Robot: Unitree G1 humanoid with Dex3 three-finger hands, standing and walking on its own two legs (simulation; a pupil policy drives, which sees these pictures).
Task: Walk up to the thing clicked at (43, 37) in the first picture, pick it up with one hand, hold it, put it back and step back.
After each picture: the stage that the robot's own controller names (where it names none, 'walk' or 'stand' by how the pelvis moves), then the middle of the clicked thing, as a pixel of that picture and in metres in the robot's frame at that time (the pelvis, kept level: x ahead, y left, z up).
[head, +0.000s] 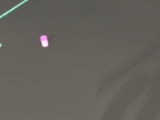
stand; (44, 41) +1.41 +0.44 -0.72
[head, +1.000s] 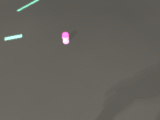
walk; (65, 38) +1.33 +0.25 -0.71
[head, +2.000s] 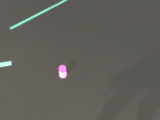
walk; (62, 71) +0.87 +0.17 -0.70
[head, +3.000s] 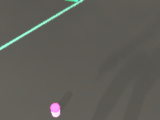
walk; (55, 110) +0.53 +0.17 -0.71
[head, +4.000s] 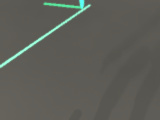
stand; out of the picture +0.37 +0.15 -0.70
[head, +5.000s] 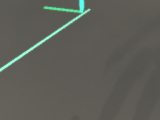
stand; out of the picture +0.34 +0.16 -0.72
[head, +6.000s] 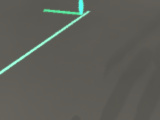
stand; out of the picture +0.36 +0.17 -0.73
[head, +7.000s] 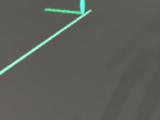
stand; out of the picture +0.35 +0.16 -0.73
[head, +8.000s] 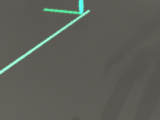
stand; out of the picture +0.34 +0.16 -0.73
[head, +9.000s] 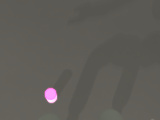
go down; (51, 95) +0.39 +0.14 -0.54
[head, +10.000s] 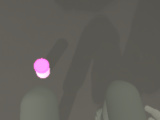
go down; (42, 68) +0.45 +0.16 -0.33
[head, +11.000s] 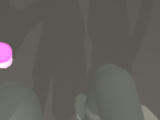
close in; (2, 56) +0.44 +0.19 -0.25
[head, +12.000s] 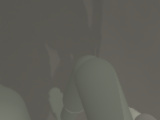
close; out of the picture +0.44 +0.21 -0.23
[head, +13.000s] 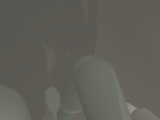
lift; out of the picture +0.42 +0.21 -0.24
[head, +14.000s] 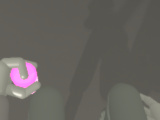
lift; (26, 79) +0.33 +0.20 -0.06
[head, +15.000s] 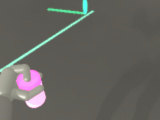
hold; (32, 89) +0.32 +0.17 +0.05
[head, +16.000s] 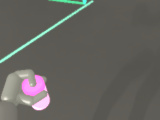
hold; (37, 93) +0.32 +0.17 +0.01
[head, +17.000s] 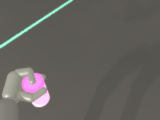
crouch; (36, 90) +0.34 +0.16 -0.03
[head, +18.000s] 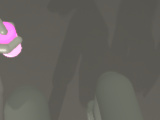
lower; (7, 40) +0.48 +0.18 -0.10
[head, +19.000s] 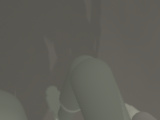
lower; out of the picture +0.45 +0.25 -0.23
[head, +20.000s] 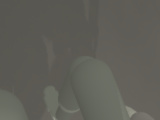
lower; out of the picture +0.45 +0.25 -0.24
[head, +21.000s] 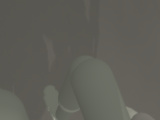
lower; out of the picture +0.45 +0.25 -0.24
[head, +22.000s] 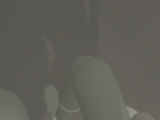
lower; out of the picture +0.45 +0.24 -0.24
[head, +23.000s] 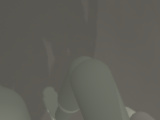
open; out of the picture +0.44 +0.22 -0.24
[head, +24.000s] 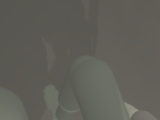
withdraw; out of the picture +0.43 +0.22 -0.24
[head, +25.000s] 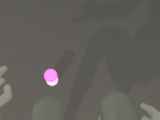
walk; (51, 77) +0.44 +0.14 -0.43
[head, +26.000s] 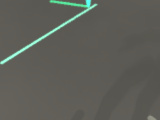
stand; out of the picture +0.37 +0.12 -0.66
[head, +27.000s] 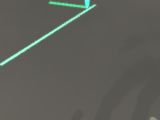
stand; out of the picture +0.38 +0.13 -0.66
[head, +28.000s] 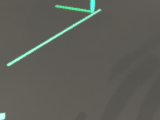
stand; out of the picture +0.38 +0.11 -0.71
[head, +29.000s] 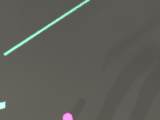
walk; out of the picture +0.41 +0.11 -0.70
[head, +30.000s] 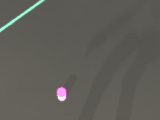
walk; (61, 94) +0.54 +0.12 -0.71
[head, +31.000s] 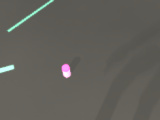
walk; (66, 71) +0.82 +0.20 -0.70
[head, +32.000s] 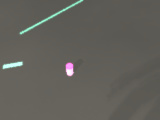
stand; (69, 69) +1.01 +0.13 -0.71
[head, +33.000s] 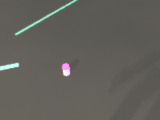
stand; (66, 69) +1.00 +0.16 -0.73
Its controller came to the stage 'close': yes
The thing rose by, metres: 0.73
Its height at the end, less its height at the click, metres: +0.00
